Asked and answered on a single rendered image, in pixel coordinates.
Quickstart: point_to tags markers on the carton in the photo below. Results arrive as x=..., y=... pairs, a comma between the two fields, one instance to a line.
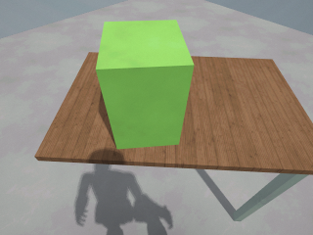
x=145, y=71

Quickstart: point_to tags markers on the table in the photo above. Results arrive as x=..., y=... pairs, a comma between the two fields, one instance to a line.
x=241, y=115

